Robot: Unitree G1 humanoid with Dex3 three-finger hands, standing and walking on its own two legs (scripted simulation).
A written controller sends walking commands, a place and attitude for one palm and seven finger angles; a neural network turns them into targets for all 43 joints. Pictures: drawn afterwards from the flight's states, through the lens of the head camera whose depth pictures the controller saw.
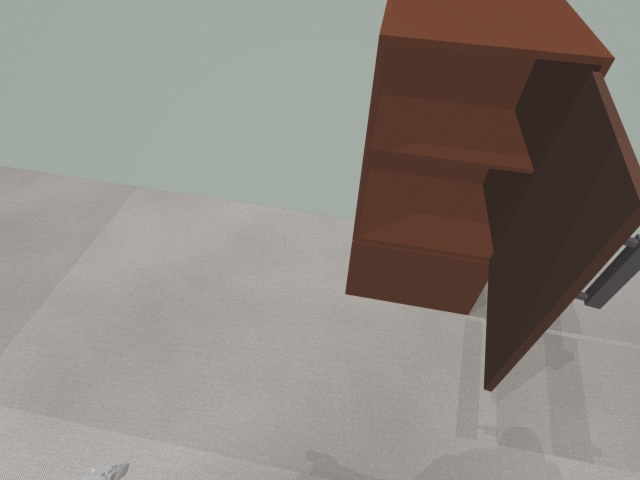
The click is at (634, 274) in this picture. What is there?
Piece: cupboard door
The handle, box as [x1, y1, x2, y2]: [576, 234, 639, 308]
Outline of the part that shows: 639,234 637,234 633,238 629,237 623,244 626,246 594,282 584,292 580,292 576,298 582,299 586,305 600,308 639,269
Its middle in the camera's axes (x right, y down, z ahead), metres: +0.46 +0.05 +0.64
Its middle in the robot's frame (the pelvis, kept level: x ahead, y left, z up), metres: +0.46 -0.44 -0.01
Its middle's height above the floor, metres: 0.76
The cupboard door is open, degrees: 82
